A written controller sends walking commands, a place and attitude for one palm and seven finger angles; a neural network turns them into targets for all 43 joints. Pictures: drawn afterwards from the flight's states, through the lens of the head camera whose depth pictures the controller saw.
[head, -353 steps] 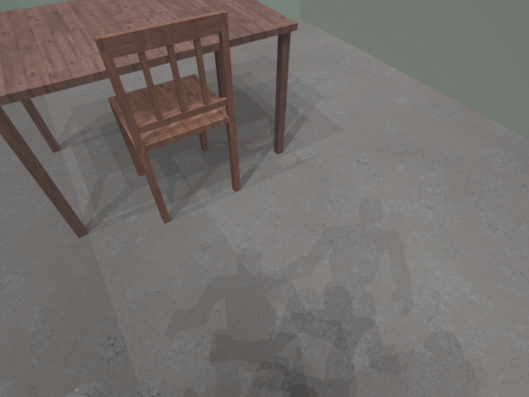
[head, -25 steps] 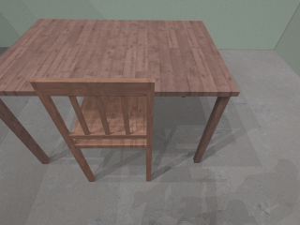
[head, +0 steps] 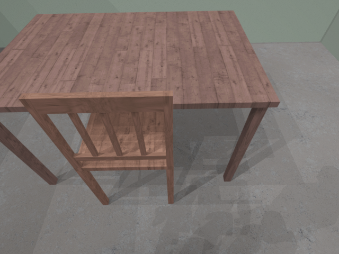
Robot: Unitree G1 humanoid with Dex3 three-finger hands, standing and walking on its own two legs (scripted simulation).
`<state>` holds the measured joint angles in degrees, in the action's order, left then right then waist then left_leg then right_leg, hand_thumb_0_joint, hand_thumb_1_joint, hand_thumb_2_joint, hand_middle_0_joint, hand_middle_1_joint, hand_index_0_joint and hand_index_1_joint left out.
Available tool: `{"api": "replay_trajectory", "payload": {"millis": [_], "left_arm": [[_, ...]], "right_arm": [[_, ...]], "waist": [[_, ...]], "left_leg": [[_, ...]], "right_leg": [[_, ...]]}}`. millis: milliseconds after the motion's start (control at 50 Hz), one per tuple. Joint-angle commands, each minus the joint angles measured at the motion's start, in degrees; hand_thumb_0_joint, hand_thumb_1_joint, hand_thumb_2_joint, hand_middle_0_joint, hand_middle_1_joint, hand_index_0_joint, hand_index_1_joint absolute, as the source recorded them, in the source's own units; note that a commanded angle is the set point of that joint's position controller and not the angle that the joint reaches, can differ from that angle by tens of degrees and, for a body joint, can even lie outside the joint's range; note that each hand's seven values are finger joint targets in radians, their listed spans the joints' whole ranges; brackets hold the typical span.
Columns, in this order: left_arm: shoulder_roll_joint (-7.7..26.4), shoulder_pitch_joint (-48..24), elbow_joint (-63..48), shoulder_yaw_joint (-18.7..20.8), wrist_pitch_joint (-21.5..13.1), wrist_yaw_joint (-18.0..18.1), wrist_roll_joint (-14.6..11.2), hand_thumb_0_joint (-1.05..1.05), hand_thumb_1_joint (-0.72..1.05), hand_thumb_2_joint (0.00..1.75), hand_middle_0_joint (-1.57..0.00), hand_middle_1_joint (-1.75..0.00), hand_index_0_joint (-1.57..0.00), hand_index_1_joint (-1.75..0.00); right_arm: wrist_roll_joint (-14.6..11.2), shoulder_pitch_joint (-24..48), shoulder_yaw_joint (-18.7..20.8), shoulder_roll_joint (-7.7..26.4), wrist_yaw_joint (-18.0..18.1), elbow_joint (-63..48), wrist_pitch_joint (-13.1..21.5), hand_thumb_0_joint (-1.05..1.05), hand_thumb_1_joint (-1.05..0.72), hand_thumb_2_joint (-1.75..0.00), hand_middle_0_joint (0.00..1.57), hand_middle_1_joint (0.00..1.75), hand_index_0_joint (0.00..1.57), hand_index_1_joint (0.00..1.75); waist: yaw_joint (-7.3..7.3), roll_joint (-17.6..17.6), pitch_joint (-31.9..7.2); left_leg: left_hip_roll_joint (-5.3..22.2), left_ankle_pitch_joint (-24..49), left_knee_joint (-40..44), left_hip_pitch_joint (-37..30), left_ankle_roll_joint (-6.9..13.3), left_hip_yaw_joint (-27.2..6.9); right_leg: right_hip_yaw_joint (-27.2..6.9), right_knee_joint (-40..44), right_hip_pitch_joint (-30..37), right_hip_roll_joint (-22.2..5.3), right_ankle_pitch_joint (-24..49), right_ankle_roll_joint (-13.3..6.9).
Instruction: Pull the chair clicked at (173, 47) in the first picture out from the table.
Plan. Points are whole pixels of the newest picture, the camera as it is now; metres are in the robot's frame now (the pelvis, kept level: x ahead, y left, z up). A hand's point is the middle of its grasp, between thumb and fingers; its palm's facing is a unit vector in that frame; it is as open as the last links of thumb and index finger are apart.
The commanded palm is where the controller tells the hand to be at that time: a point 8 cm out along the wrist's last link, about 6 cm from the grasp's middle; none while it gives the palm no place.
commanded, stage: come to a stop and stand still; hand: left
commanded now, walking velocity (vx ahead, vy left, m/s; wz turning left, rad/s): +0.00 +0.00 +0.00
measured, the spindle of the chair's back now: (112, 135) +0.48 +0.24 -0.09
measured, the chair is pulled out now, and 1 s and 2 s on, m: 0.00 0.00 0.00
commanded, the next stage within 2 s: look again from close up in 0.54 s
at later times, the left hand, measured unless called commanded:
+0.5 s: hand out of the picture -0.05 +0.23 -0.17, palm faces +0.06 -0.97 -0.23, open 7.4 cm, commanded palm none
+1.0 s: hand out of the picture +0.05 +0.22 -0.17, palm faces +0.03 -0.98 -0.22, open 7.3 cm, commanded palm none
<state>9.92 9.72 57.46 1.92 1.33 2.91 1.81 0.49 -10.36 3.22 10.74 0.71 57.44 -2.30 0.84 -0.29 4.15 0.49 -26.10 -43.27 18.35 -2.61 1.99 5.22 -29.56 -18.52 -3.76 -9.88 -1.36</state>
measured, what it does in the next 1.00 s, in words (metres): steps on the spot: left foot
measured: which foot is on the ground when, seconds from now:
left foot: up 0.00-0.02, down 0.04-1.00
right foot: down 0.00-1.00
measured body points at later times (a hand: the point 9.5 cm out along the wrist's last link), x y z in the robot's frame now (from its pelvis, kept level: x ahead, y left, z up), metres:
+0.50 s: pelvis -0.02 +0.05 +0.00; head -0.02 +0.03 +0.45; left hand -0.05 +0.28 -0.15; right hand +0.02 -0.18 -0.16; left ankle +0.00 +0.13 -0.74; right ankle +0.06 -0.10 -0.73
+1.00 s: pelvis +0.03 +0.04 +0.00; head +0.05 +0.03 +0.45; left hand +0.05 +0.27 -0.15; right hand +0.04 -0.18 -0.16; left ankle +0.00 +0.13 -0.74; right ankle +0.06 -0.10 -0.74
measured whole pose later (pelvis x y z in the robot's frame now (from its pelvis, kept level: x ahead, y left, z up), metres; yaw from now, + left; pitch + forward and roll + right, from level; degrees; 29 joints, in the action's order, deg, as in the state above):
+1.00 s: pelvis +0.03 +0.04 +0.00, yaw +1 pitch -1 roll +1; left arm 8.9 14.9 61.9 -0.6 -0.7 1.9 0.6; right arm 0.8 -16.1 -0.8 8.9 1.3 62.6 1.4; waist -0.5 -1.0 1.9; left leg -2.3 -16.6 -25.6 8.4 2.3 2.5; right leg -6.5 -28.0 -14.5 0.7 -12.7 1.2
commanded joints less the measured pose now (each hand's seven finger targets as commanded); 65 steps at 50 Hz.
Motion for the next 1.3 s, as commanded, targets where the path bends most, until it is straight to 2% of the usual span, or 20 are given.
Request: {"api": "replay_trajectory", "payload": {"millis": [0,20,40,60,80,100,120,160,200,240,280,320,400,440,520,580,720,920,1140,1280], "left_arm": [[9.9,2.4,-5.8,1.4,-0.7,1.0,-0.8,0.0,0.9,0.9,-0.2,-0.3,-0.2,-0.3],[6.9,3.6,-6.0,0.8,0.1,0.3,-1.0,0.0,0.9,0.9,-0.2,-0.3,-0.2,-0.3],[5.4,4.8,-6.7,0.6,0.3,-0.1,-1.1,0.0,0.9,0.9,-0.2,-0.3,-0.2,-0.3],[5.2,4.5,-6.4,0.4,0.9,-0.2,-0.4,0.0,0.9,0.9,-0.2,-0.3,-0.2,-0.3],[5.3,5.2,-6.2,0.1,1.0,-0.6,-0.2,0.0,0.9,0.9,-0.2,-0.3,-0.2,-0.3],[5.6,6.3,-5.9,0.1,0.8,-1.0,-0.1,0.0,0.9,0.9,-0.2,-0.3,-0.2,-0.3],[5.5,7.5,-5.6,-0.1,0.5,-1.2,-0.1,0.0,0.9,0.9,-0.2,-0.3,-0.2,-0.3],[5.9,9.3,-5.1,-0.3,-0.1,-1.4,-0.3,0.0,0.9,0.9,-0.2,-0.3,-0.2,-0.3],[6.5,10.2,-5.0,-0.5,-0.6,-1.4,-0.3,0.0,0.9,0.9,-0.2,-0.3,-0.2,-0.3],[7.0,10.0,-5.1,-0.5,-0.7,-1.4,-0.2,0.0,0.9,0.9,-0.2,-0.3,-0.2,-0.3],[7.1,10.2,-5.1,-0.4,-1.0,-1.3,-0.2,0.0,0.9,0.9,-0.2,-0.3,-0.2,-0.3],[7.2,10.4,-4.9,-0.3,-1.1,-1.3,-0.3,0.0,0.9,0.9,-0.2,-0.3,-0.2,-0.3],[5.6,12.7,-3.5,-0.1,-1.2,-1.5,-0.4,0.0,0.9,0.9,-0.2,-0.3,-0.2,-0.3],[5.2,13.1,-2.6,-0.1,-1.3,-1.5,-0.4,0.0,0.9,0.9,-0.2,-0.3,-0.2,-0.3],[4.9,12.9,-1.2,-0.4,-1.9,-1.4,-0.4,0.0,0.9,0.9,-0.2,-0.3,-0.2,-0.3],[4.6,12.4,-0.3,-0.8,-2.4,-1.3,-0.7,0.0,0.9,0.9,-0.2,-0.3,-0.2,-0.3],[4.0,11.4,1.6,-1.3,-2.8,-0.9,-1.0,0.0,0.9,0.9,-0.2,-0.3,-0.2,-0.3],[4.7,9.5,2.6,-1.3,-3.1,-0.6,-1.3,0.0,0.9,0.9,-0.2,-0.3,-0.2,-0.3],[5.3,7.7,2.3,-1.3,-2.8,-0.5,-1.3,0.0,0.9,0.9,-0.2,-0.3,-0.2,-0.3],[5.7,7.6,2.3,-1.3,-2.9,-0.5,-1.4,0.0,0.9,0.9,-0.2,-0.3,-0.2,-0.3]], "right_arm": [[0.0,-8.6,0.1,3.6,0.1,-6.6,1.9,0.0,-0.9,-0.9,0.2,0.3,0.2,0.3],[0.7,-7.8,0.1,6.4,-0.1,-7.8,2.3,0.0,-0.9,-0.9,0.2,0.3,0.2,0.3],[1.3,-4.9,0.2,9.2,0.1,-9.6,1.8,0.0,-0.9,-0.9,0.2,0.3,0.2,0.3],[1.0,-2.8,-0.1,8.4,0.0,-10.6,1.8,0.0,-0.9,-0.9,0.2,0.3,0.2,0.3],[0.9,-0.7,-0.3,8.4,0.0,-10.9,1.8,0.0,-0.9,-0.9,0.2,0.3,0.2,0.3],[0.9,-0.1,-0.5,8.3,-0.1,-11.0,1.7,0.0,-0.9,-0.9,0.2,0.3,0.2,0.3],[1.0,0.2,-0.7,8.0,0.0,-10.8,1.9,0.0,-0.9,-0.9,0.2,0.3,0.2,0.3],[0.6,-0.3,-0.9,8.3,-0.1,-10.4,2.1,0.0,-0.9,-0.9,0.2,0.3,0.2,0.3],[0.6,-1.1,-0.9,8.6,-0.3,-10.0,2.0,0.0,-0.9,-0.9,0.2,0.3,0.2,0.3],[0.6,-2.3,-0.9,8.6,-0.4,-9.2,1.9,0.0,-0.9,-0.9,0.2,0.3,0.2,0.3],[0.7,-4.3,-0.7,8.2,-0.4,-8.4,1.8,0.0,-0.9,-0.9,0.2,0.3,0.2,0.3],[0.7,-5.4,-0.8,7.7,-0.4,-7.4,1.9,0.0,-0.9,-0.9,0.2,0.3,0.2,0.3],[0.6,-4.6,-0.9,8.3,-0.2,-6.1,2.2,0.0,-0.9,-0.9,0.2,0.3,0.2,0.3],[0.6,-4.2,-1.0,8.0,-0.1,-5.3,2.3,0.0,-0.9,-0.9,0.2,0.3,0.2,0.3],[0.4,-5.7,-1.2,6.5,0.0,-3.4,2.7,0.0,-0.9,-0.9,0.2,0.3,0.2,0.3],[0.2,-7.6,-1.7,5.7,0.2,-1.7,3.4,0.0,-0.9,-0.9,0.2,0.3,0.2,0.3],[0.0,-8.8,-2.5,5.0,0.7,0.9,4.5,0.0,-0.9,-0.9,0.2,0.3,0.2,0.3],[-0.1,-9.6,-2.8,3.9,1.2,3.3,4.8,0.0,-0.9,-0.9,0.2,0.3,0.2,0.3],[0.1,-8.3,-2.7,4.4,1.3,4.0,4.5,0.0,-0.9,-0.9,0.2,0.3,0.2,0.3],[0.1,-8.5,-2.7,4.6,1.3,4.3,4.6,0.0,-0.9,-0.9,0.2,0.3,0.2,0.3]], "waist": [[-3.05,-1.3,-9.4],[-1.79,-9.8,-5.1],[-0.25,-9.4,-0.1],[-0.38,-10.6,3.1],[0.07,-11.8,5.8],[0.36,-8.9,6.4],[0.9,-8.6,5.0],[0.92,-4.2,2.0],[0.5,-0.5,1.9],[-0.17,0.5,3.3],[-1.04,3.2,2.7],[-1.49,3.0,2.5],[-0.59,-0.4,-0.5],[-0.32,-2.0,0.4],[-0.76,1.8,1.0],[-1.48,1.7,0.2],[-1.05,-0.1,-0.3],[-1.39,1.4,-3.0],[-1.35,0.7,-1.3],[-1.55,0.7,-2.8]], "left_leg": [[1.5,11.4,20.4,-7.7,2.6,0.4],[9.0,12.4,24.5,-3.7,5.2,-8.2],[13.7,10.8,26.7,4.6,8.5,-12.7],[12.2,1.5,29.9,9.3,8.9,-13.0],[11.1,-3.8,31.2,12.5,8.8,-13.0],[9.7,-2.9,30.6,11.7,8.5,-11.8],[8.9,0.0,29.5,9.7,8.4,-10.3],[8.2,-2.6,28.2,7.2,7.6,-9.5],[6.0,-7.1,27.5,5.9,6.6,-8.7],[5.0,-8.8,27.4,5.2,6.3,-8.6],[4.0,-7.6,25.9,2.4,6.1,-8.1],[3.8,-6.4,25.8,0.7,6.1,-8.0],[5.0,-7.9,27.5,1.2,6.5,-9.6],[5.2,-8.4,28.4,2.3,6.6,-10.1],[3.8,-4.6,26.2,0.8,6.2,-8.8],[3.3,-0.4,24.9,-1.9,5.7,-8.1],[4.5,6.1,26.6,-2.6,5.6,-8.3],[4.4,20.6,22.5,-8.2,5.0,-5.1],[4.7,22.5,23.1,-9.9,4.4,-4.8],[4.8,23.0,23.0,-11.6,4.1,-4.3]], "right_leg": [[-7.6,-2.5,2.4,-7.0,1.6,-2.9],[-2.8,-4.8,-1.3,-2.1,-10.4,-0.2],[-1.4,-6.0,-0.6,0.7,-12.2,0.9],[-1.5,-8.4,1.0,1.8,-13.9,0.4],[-2.2,-9.6,1.3,1.9,-12.2,0.5],[-2.9,-9.8,1.2,2.3,-9.7,0.5],[-3.2,-8.5,1.7,2.2,-7.9,0.3],[-4.6,-4.4,3.7,1.6,-6.3,0.3],[-7.7,0.4,2.8,1.5,-8.5,-0.2],[-9.9,3.2,0.4,1.4,-12.9,-0.5],[-12.6,5.2,-2.8,1.1,-17.0,-0.8],[-13.2,5.9,-4.2,1.6,-17.2,-0.9],[-12.5,3.0,-0.9,3.1,-12.5,-0.3],[-12.3,2.3,-0.1,3.5,-11.1,-0.5],[-15.5,5.8,-0.6,2.0,-12.5,-1.3],[-17.3,7.1,-1.2,0.8,-11.5,-1.7],[-14.8,4.9,3.5,0.9,-0.2,-1.4],[-14.9,4.2,6.5,-0.2,11.5,-1.3],[-14.9,4.9,6.4,-0.2,11.6,-1.3],[-15.3,5.6,7.5,-0.5,13.6,-1.5]]}}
